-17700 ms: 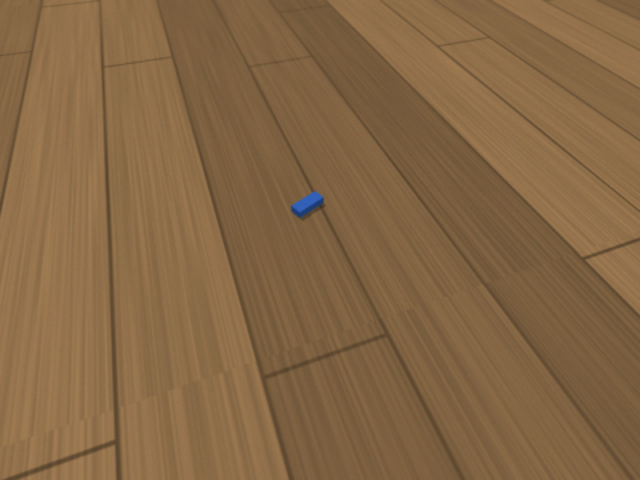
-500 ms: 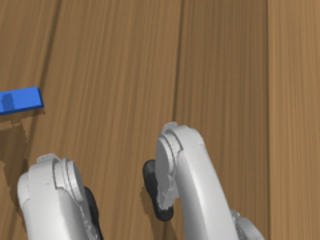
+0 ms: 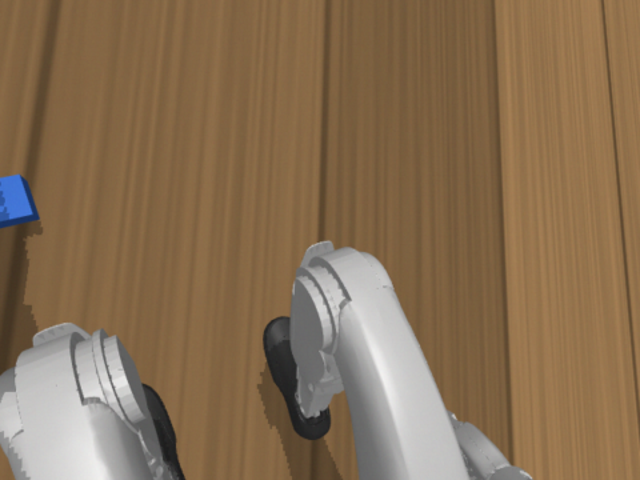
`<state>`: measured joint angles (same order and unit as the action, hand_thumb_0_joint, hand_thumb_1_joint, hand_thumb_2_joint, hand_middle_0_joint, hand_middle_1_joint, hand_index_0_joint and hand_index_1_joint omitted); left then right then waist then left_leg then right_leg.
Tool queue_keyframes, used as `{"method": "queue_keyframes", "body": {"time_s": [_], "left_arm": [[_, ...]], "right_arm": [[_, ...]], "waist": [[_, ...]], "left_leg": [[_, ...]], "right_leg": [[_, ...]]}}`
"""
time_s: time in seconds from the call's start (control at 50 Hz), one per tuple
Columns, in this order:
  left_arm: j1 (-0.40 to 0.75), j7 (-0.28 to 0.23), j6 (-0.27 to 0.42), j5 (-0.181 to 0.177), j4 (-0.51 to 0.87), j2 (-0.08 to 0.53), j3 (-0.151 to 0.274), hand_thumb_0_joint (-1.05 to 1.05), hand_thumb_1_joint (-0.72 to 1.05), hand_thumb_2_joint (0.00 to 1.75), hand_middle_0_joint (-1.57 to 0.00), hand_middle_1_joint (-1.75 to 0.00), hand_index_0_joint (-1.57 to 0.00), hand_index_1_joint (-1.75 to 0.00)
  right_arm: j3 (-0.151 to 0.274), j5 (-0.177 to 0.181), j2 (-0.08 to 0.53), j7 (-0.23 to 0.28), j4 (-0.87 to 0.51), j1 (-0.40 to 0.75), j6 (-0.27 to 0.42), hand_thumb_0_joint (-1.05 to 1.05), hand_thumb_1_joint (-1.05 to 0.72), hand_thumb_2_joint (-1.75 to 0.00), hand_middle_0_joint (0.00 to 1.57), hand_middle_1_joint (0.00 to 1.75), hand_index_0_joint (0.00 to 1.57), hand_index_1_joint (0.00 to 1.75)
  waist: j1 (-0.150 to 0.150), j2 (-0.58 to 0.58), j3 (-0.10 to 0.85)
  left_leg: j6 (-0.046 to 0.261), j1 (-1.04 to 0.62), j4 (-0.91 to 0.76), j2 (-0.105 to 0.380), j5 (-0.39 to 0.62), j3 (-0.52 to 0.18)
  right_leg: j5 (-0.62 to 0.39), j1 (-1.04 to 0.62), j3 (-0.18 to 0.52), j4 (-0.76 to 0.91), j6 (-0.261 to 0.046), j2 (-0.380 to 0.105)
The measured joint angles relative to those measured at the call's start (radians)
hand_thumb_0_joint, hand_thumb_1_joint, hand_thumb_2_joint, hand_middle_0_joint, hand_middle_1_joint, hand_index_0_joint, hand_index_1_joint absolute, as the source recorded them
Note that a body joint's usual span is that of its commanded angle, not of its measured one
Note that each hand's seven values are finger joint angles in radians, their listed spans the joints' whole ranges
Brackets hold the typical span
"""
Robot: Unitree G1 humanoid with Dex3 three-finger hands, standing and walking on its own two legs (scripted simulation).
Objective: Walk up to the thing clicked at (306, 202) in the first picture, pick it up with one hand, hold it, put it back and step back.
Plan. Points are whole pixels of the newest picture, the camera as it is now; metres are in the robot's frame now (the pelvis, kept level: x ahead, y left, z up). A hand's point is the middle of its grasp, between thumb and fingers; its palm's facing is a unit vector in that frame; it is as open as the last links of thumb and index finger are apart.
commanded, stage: rest palm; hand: left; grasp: from above
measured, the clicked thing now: out of the picture +0.48 +0.29 -0.29
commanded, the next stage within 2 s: close in 1.00 s
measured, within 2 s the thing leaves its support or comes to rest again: neither
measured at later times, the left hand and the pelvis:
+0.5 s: hand out of the picture +0.47 +0.28 -0.26, palm faces -0.46 -0.11 -0.88, open 14.0 cm; pelvis +0.00 +0.01 -0.01, yaw -3 degrees
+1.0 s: hand out of the picture +0.47 +0.27 -0.27, palm faces -0.47 -0.10 -0.87, open 13.7 cm; pelvis +0.00 +0.01 -0.01, yaw -5 degrees
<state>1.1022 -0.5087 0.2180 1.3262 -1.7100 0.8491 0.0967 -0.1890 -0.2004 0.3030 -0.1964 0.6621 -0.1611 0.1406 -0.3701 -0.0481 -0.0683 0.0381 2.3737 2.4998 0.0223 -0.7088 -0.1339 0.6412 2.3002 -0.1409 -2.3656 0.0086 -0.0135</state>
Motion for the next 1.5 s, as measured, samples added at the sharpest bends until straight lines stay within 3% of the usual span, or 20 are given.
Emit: {"method": "queue_keyframes", "body": {"time_s": [0.1, 0.24, 0.4, 0.6, 0.9, 1.14, 1.24, 1.5], "left_arm": [[-0.012, -0.004, 0.038, 0.007, 0.001, 0.046, 0.021, 0.0, -0.5, 1.0, -0.09, -0.98, -0.09, -0.98], [-0.025, -0.055, 0.067, 0.029, -0.012, 0.094, 0.023, 0.0, -0.51, 1.01, -0.09, -0.97, -0.08, -0.97], [-0.03, -0.102, 0.06, 0.042, -0.02, 0.104, 0.006, 0.0, -0.5, 1.01, -0.1, -0.96, -0.09, -0.96], [-0.019, -0.134, 0.031, 0.046, -0.062, 0.117, 0.014, 0.0, -0.47, 0.99, -0.12, -0.95, -0.11, -0.95], [-0.011, -0.116, 0.029, 0.004, -0.056, 0.138, -0.02, 0.0, -0.46, 0.97, -0.13, -0.95, -0.13, -0.95], [-0.024, -0.154, 0.027, 0.004, -0.064, 0.152, -0.009, 0.0, -0.42, 0.94, -0.17, -0.93, -0.16, -0.93], [-0.019, -0.15, 0.025, -0.008, -0.054, 0.154, 0.007, 0.0, -0.35, 0.9, -0.2, -0.91, -0.21, -0.91], [-0.015, -0.117, 0.022, -0.021, -0.062, 0.157, -0.038, 0.0, -0.16, 0.74, -0.31, -0.85, -0.34, -0.82]], "right_arm": [[-0.019, -0.013, 0.01, 0.003, 0.002, -0.011, 0.007, 0.0, -0.9, -0.9, 0.2, 0.3, 0.2, 0.3], [-0.042, -0.039, 0.026, -0.006, 0.009, -0.009, 0.02, 0.0, -0.9, -0.9, 0.2, 0.3, 0.2, 0.3], [-0.055, -0.058, 0.033, -0.035, 0.003, 0.02, 0.051, 0.0, -0.9, -0.9, 0.2, 0.3, 0.2, 0.3], [-0.082, -0.066, 0.032, -0.07, -0.018, 0.049, 0.083, 0.0, -0.9, -0.9, 0.2, 0.3, 0.2, 0.3], [-0.116, -0.065, 0.044, -0.084, -0.02, 0.04, 0.109, 0.0, -0.91, -0.91, 0.2, 0.3, 0.2, 0.3], [-0.129, -0.069, 0.064, -0.093, -0.031, 0.061, 0.121, 0.0, -0.91, -0.91, 0.2, 0.3, 0.2, 0.3], [-0.122, -0.065, 0.065, -0.094, -0.034, 0.062, 0.126, 0.0, -0.9, -0.91, 0.2, 0.3, 0.2, 0.3], [-0.131, -0.057, 0.057, -0.089, -0.034, 0.058, 0.116, 0.0, -0.9, -0.9, 0.2, 0.3, 0.2, 0.3]], "waist": [[-0.006, -0.019, -0.035], [-0.012, -0.049, -0.055], [-0.017, -0.065, -0.06], [-0.03, -0.076, -0.073], [-0.036, -0.091, -0.109], [-0.041, -0.092, -0.124], [-0.034, -0.093, -0.129], [-0.034, -0.093, -0.116]], "left_leg": [[-0.005, 0.004, 0.017, 0.004, -0.004, -0.012], [-0.009, -0.006, 0.047, 0.007, -0.031, -0.036], [-0.001, -0.013, 0.067, 0.008, -0.051, -0.053], [0.005, -0.009, 0.077, 0.005, -0.039, -0.066], [0.002, -0.015, 0.079, 0.008, -0.043, -0.081], [-0.002, -0.022, 0.078, 0.012, -0.045, -0.097], [0.0, -0.022, 0.075, 0.014, -0.042, -0.094], [-0.002, -0.027, 0.072, 0.01, -0.04, -0.102]], "right_leg": [[-0.005, 0.006, -0.01, -0.01, -0.003, 0.005], [0.009, -0.008, -0.029, -0.023, -0.001, 0.013], [0.021, -0.028, -0.043, -0.024, 0.011, 0.019], [0.01, -0.037, -0.054, -0.021, 0.019, 0.021], [0.004, -0.044, -0.065, -0.012, 0.02, 0.027], [-0.004, -0.051, -0.078, -0.001, 0.019, 0.035], [-0.009, -0.05, -0.075, 0.003, 0.021, 0.037], [-0.008, -0.06, -0.082, 0.009, 0.02, 0.035]]}}
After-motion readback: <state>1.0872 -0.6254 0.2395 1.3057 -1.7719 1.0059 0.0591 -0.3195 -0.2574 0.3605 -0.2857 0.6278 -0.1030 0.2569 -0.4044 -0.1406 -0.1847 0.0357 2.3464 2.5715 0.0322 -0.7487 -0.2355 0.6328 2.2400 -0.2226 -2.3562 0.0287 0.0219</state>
